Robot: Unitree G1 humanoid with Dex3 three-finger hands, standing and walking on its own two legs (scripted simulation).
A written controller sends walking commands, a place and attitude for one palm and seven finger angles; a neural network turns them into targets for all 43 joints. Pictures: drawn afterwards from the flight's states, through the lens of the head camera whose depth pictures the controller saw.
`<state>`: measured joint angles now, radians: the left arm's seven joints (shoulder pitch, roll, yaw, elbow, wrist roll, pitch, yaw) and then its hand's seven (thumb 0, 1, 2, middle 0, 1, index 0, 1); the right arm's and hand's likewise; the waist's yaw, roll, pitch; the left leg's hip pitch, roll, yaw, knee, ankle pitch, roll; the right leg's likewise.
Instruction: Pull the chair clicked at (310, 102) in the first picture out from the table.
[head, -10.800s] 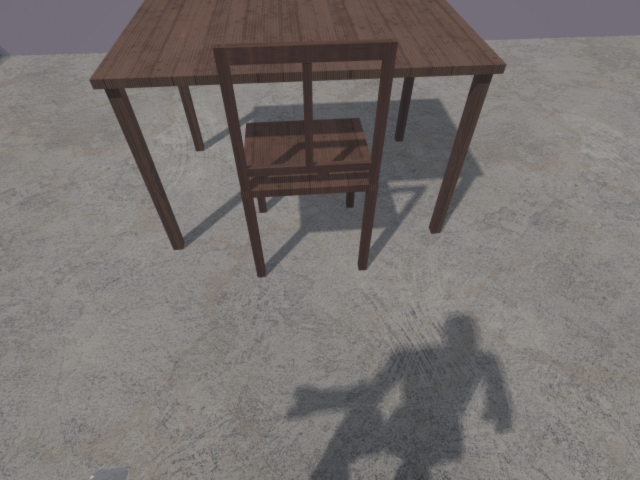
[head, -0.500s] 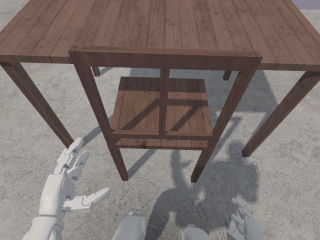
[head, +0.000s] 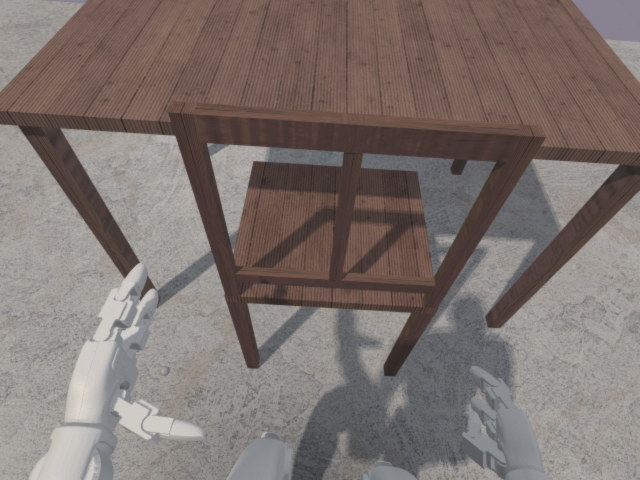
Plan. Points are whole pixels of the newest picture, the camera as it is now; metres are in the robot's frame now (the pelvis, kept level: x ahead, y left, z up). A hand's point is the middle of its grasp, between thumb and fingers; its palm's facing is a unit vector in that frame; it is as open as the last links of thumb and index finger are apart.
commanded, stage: raise the hand toward the chair's back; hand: left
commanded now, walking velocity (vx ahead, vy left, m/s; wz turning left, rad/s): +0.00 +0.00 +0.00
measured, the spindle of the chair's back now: (342, 224) +0.49 +0.00 +0.00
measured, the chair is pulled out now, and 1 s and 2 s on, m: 0.00 0.00 0.00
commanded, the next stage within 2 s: aim the fingers beside a spindle in 0.78 s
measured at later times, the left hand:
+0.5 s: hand (154, 345) +0.25 +0.21 +0.05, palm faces +0.02 -1.00 -0.05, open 16.9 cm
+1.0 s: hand (157, 349) +0.25 +0.20 +0.04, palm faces +0.03 -1.00 -0.05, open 16.9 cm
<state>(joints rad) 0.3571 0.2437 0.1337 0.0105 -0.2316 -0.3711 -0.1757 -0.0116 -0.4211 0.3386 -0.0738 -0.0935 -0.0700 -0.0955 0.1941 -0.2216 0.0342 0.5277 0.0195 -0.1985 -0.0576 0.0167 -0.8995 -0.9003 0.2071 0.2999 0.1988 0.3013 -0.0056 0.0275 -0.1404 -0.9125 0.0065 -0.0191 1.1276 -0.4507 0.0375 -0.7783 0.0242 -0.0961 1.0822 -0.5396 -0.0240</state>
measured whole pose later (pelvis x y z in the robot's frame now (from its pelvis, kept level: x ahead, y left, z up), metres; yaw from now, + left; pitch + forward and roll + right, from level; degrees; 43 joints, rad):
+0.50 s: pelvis +0.01 +0.00 +0.01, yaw +0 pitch +13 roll -3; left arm 0.29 0.28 0.21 0.10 -0.27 -0.35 -0.24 -0.02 -0.50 0.30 -0.07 -0.08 -0.06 -0.08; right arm 0.26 -0.26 0.02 0.57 0.02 -0.21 -0.06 0.02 -0.90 -0.90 0.21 0.30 0.20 0.30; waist -0.03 0.03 -0.14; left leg -0.87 0.01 -0.01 1.08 -0.44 0.04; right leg -0.74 0.03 -0.09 1.03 -0.52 -0.02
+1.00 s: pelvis +0.00 +0.00 +0.00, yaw +0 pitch +14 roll -3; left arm 0.26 0.27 0.21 0.13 -0.27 -0.37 -0.26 -0.02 -0.50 0.30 -0.07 -0.08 -0.06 -0.08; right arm 0.23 -0.25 0.03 0.56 0.02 -0.22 -0.06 0.02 -0.90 -0.90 0.21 0.30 0.20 0.30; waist -0.01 0.03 -0.14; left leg -0.90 0.01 -0.02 1.10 -0.45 0.03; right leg -0.77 0.03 -0.10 1.06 -0.53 -0.03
